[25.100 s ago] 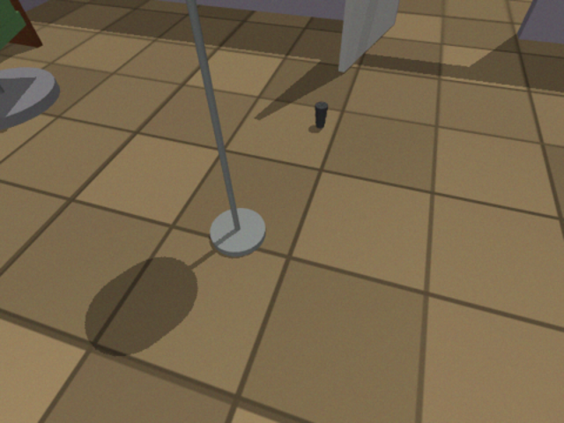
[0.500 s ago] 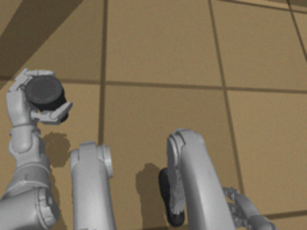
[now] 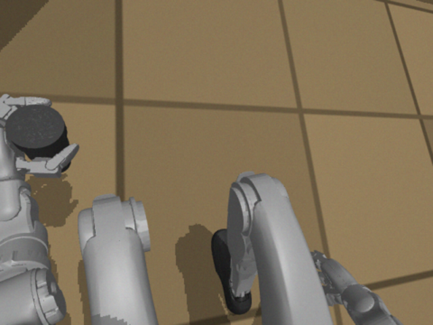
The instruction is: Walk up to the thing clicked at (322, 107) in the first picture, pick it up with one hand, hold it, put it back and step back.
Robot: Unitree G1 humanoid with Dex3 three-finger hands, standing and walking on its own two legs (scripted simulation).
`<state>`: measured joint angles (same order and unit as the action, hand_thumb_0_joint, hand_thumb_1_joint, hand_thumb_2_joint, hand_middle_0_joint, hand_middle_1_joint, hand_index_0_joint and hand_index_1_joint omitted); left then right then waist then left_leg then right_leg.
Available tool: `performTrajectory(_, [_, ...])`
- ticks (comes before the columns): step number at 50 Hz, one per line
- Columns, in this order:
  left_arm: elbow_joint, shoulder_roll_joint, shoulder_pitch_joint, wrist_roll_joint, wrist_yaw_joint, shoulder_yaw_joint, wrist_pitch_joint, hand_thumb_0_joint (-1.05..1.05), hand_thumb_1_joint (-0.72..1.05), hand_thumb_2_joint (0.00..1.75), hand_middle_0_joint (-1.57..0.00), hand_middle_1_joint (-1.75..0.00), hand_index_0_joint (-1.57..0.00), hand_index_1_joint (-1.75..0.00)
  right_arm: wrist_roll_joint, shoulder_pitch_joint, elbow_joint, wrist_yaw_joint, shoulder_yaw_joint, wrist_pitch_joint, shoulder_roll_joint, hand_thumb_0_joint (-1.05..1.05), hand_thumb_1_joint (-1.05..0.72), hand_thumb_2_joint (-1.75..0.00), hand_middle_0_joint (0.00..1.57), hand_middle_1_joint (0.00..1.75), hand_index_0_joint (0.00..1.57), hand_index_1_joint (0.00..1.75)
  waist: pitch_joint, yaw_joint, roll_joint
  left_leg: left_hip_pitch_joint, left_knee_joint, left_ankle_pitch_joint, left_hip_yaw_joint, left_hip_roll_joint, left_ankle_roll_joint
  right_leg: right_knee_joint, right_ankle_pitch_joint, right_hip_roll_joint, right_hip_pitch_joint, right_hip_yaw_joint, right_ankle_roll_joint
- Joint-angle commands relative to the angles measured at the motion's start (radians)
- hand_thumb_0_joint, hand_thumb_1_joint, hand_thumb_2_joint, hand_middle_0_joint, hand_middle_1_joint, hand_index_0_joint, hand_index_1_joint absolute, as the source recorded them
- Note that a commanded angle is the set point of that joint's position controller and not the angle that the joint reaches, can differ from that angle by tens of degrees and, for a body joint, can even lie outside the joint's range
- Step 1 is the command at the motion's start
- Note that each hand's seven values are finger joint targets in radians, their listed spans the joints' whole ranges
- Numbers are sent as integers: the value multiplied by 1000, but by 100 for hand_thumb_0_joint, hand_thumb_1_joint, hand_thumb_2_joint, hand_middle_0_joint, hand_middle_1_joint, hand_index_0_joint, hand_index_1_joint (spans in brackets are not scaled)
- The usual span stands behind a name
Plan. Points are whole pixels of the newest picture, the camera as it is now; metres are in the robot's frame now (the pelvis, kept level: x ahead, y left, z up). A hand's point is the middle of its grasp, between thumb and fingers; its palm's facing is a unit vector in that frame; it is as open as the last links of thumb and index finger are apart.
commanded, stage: lower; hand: left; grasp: from the side
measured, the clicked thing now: (47, 146) +0.43 +0.25 -0.12
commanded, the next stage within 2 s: loosen in 1.36 s
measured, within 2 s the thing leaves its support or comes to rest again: rests again in 1.92 s
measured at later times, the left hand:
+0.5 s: hand (58, 149) +0.44 +0.24 -0.16, palm faces +0.20 -0.98 +0.01, open 9.8 cm
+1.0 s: hand (64, 151) +0.44 +0.24 -0.19, palm faces +0.21 -0.98 +0.00, open 9.8 cm
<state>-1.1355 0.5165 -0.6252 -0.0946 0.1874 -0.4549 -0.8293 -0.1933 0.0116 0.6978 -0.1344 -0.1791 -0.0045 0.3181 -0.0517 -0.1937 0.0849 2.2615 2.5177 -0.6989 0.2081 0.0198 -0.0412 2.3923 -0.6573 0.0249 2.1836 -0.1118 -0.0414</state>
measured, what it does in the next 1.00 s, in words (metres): stands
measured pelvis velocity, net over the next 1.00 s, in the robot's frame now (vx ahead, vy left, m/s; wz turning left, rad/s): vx -0.01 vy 0.02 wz -0.10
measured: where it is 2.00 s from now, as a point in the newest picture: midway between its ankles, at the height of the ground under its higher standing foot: (184, 302)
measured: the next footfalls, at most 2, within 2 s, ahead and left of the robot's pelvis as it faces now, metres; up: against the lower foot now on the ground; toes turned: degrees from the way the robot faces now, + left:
none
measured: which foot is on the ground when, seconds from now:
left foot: down 0.00-1.00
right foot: down 0.00-1.00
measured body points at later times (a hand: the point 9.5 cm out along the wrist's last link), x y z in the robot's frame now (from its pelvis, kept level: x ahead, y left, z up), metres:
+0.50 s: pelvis -0.01 +0.01 -0.01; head +0.23 +0.14 +0.34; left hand +0.42 +0.30 -0.15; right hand +0.12 -0.27 -0.08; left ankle +0.08 +0.13 -0.27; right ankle +0.11 -0.12 -0.27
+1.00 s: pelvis -0.01 +0.02 -0.02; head +0.23 +0.17 +0.32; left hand +0.42 +0.29 -0.19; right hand +0.12 -0.25 -0.06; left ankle +0.08 +0.13 -0.27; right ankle +0.11 -0.12 -0.27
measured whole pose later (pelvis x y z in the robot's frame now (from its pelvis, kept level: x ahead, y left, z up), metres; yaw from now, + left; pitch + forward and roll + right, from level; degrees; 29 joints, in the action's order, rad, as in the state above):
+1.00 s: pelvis -0.01 +0.02 -0.02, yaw -6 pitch +15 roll -16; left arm -1.41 0.76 -0.66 -0.05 0.03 -0.48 -1.05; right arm -0.34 -0.14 0.60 -0.16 -0.45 -0.01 0.36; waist -0.27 -0.27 0.24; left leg 2.22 2.65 -0.71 0.34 0.02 -0.03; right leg 2.40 -0.62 0.07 2.09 -0.22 -0.07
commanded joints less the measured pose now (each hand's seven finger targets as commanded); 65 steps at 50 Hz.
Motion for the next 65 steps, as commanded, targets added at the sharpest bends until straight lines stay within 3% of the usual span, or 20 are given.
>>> performTrajectory(1, [214, 208, -272, -28, -9, -31, -105, 0, 31, 119, -119, -129, -119, -129, -1, 104, -37, 15, 74, -1, 282, 0, -91, -91, 20, 30, 20, 30, 653, -5, -340, -430, -297, 133, -95, -25, 30, -197, 172, 25, -332, -85, 70])
performTrajectory(5, [205, 215, -278, -21, -24, -23, -116, 0, 24, 117, -122, -134, -124, -133, -8, 97, -33, 11, 62, -4, 287, 0, -92, -91, 20, 30, 20, 30, 624, -23, -345, -415, -285, 119, -86, -27, 31, -193, 168, 27, -331, -89, 69])
performTrajectory(8, [118, 189, -267, -19, -30, 1, -131, 0, 23, 117, -121, -133, -123, -132, -19, 81, -42, 6, 37, -5, 297, 0, -92, -91, 20, 30, 20, 30, 581, -66, -302, -399, -260, 134, -72, -30, 32, -190, 189, 28, -334, -101, 64])
performTrajectory(10, [109, 217, -305, -23, -32, 1, -153, 0, 23, 115, -121, -132, -123, -131, -25, 72, -40, 6, 25, -6, 303, 0, -92, -91, 20, 30, 20, 30, 563, -78, -284, -371, -242, 98, -71, -30, 39, -200, 166, 32, -346, -103, 60])
performTrajectory(11, [101, 239, -295, -25, -35, -19, -161, 0, 22, 115, -121, -132, -123, -131, -28, 68, -45, 5, 20, -5, 308, 0, -92, -91, 20, 30, 20, 30, 565, -64, -280, -375, -240, 98, -70, -30, 38, -202, 161, 35, -353, -104, 60])
performTrajectory(15, [88, 307, -308, -9, -41, -33, -200, 0, 25, 114, -122, -132, -124, -131, -47, 42, -53, 2, -11, -3, 320, 0, -92, -91, 20, 30, 20, 30, 575, -70, -331, -419, -237, 126, -58, -37, 29, -180, 180, 38, -368, -116, 61])
performTrajectory(21, [33, 342, -309, -14, -53, -53, -233, 0, 26, 113, -119, -129, -120, -128, -72, -2, -66, 2, -53, -8, 346, 0, -92, -91, 20, 30, 20, 30, 520, -90, -391, -438, -235, 127, -37, -46, 17, -161, 185, 41, -358, -137, 63])
performTrajectory(23, [23, 370, -296, -14, -64, -78, -242, 0, 27, 114, -119, -129, -121, -128, -83, 0, -67, 1, -67, -9, 354, 0, -93, -91, 20, 30, 20, 30, 531, -93, -397, -447, -228, 155, -31, -47, 15, -155, 214, 42, -390, -143, 60])
performTrajectory(24, [11, 357, -279, -12, -67, -70, -244, 0, 24, 113, -117, -128, -119, -127, -87, -14, -71, 1, -72, -11, 351, 0, -92, -91, 20, 30, 20, 30, 529, -88, -390, -456, -220, 159, -31, -49, 15, -158, 218, 44, -383, -143, 60])
performTrajectory(27, [-16, 353, -281, -3, -69, -47, -256, 0, 28, 115, -118, -129, -119, -128, -99, -32, -76, 2, -84, -12, 367, 0, -92, -91, 20, 30, 20, 30, 491, -118, -403, -454, -220, 152, -17, -52, 12, -151, 219, 45, -373, -157, 59])
performTrajectory(30, [-24, 371, -284, 6, -82, -45, -264, 0, 25, 115, -118, -129, -119, -128, -106, -43, -79, 2, -98, -13, 365, 0, -92, -91, 20, 30, 20, 30, 481, -115, -385, -442, -210, 157, -14, -54, 13, -154, 227, 48, -387, -161, 57])
performTrajectory(34, [-53, 362, -297, 3, -99, -27, -273, 0, 28, 116, -118, -130, -120, -129, -114, -50, -88, 1, -114, -11, 379, 0, -91, -90, 20, 30, 20, 30, 448, -146, -368, -428, -209, 130, 4, -55, 17, -156, 216, 51, -387, -180, 51])
performTrajectory(40, [-81, 400, -306, 3, -136, -42, -303, 0, 27, 116, -118, -130, -120, -129, -128, -73, -96, -1, -141, -11, 386, 0, -91, -90, 20, 30, 20, 30, 440, -148, -369, -430, -196, 127, 18, -57, 17, -152, 218, 59, -406, -192, 47])
performTrajectory(42, [-86, 423, -302, 14, -147, -43, -312, 0, 29, 116, -118, -129, -119, -128, -133, -88, -100, -1, -149, -12, 384, 0, -91, -90, 20, 30, 20, 30, 419, -143, -370, -412, -193, 106, 18, -59, 18, -153, 203, 63, -397, -193, 48])
performTrajectory(43, [-78, 414, -313, 19, -151, -37, -318, 0, 30, 117, -118, -130, -120, -129, -138, -86, -102, -1, -149, -12, 390, 0, -91, -90, 20, 30, 20, 30, 421, -160, -383, -439, -200, 109, 25, -62, 14, -151, 206, 61, -392, -201, 47])
performTrajectory(46, [-95, 441, -286, 37, -163, -41, -325, 0, 30, 117, -120, -131, -121, -130, -144, -103, -103, -1, -154, -15, 399, 0, -91, -90, 20, 30, 20, 30, 395, -147, -420, -459, -216, 106, 35, -67, 5, -140, 200, 63, -373, -209, 51])
performTrajectory(52, [-102, 431, -265, 37, -182, -30, -332, 0, 32, 117, -119, -129, -120, -128, -153, -107, -107, -4, -167, -15, 403, 0, -91, -90, 20, 30, 20, 30, 403, -160, -407, -466, -203, 148, 42, -67, 6, -142, 243, 69, -405, -217, 48])
performTrajectory(56, [-107, 398, -277, 35, -190, 7, -338, 0, 36, 118, -117, -128, -118, -128, -154, -113, -107, -7, -172, -15, 405, 0, -90, -90, 20, 30, 20, 30, 388, -175, -406, -481, -205, 162, 60, -70, 4, -135, 261, 71, -394, -226, 46])
performTrajectory(59, [-102, 411, -315, 42, -196, 24, -340, 0, 36, 119, -120, -129, -121, -129, -155, -126, -109, -6, -176, -14, 404, 0, -90, -90, 20, 30, 20, 30, 352, -185, -398, -444, -205, 107, 58, -70, 10, -146, 221, 72, -375, -226, 46])
performTrajectory(65, [-124, 423, -301, 40, -218, 1, -356, 0, 40, 121, -122, -131, -123, -130, -162, -129, -117, -7, -189, -17, 405, 0, -90, -90, 20, 30, 20, 30, 360, -183, -395, -466, -206, 141, 73, -75, 6, -141, 241, 76, -393, -236, 43])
